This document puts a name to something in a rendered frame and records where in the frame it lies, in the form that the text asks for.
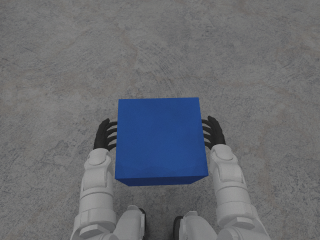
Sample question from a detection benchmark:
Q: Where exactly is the right robot foot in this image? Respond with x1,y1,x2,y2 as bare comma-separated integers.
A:
173,216,183,240

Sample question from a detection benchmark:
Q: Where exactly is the right robot hand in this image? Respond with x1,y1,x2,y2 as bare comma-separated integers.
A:
201,116,226,150

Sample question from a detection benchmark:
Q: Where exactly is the robot right forearm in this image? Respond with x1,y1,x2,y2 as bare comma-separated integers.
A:
209,144,271,240

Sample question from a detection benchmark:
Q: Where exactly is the carton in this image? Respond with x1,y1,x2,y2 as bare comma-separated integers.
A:
114,97,209,187

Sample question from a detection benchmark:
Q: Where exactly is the left robot hand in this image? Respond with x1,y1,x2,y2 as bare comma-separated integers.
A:
93,118,118,152

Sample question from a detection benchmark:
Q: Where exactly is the left robot shin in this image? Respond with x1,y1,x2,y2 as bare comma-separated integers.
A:
127,205,143,240

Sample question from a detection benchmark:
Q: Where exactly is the robot left forearm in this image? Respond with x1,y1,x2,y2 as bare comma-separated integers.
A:
70,148,116,240

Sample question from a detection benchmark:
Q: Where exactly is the right robot upper arm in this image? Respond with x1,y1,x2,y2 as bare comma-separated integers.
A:
216,226,271,240

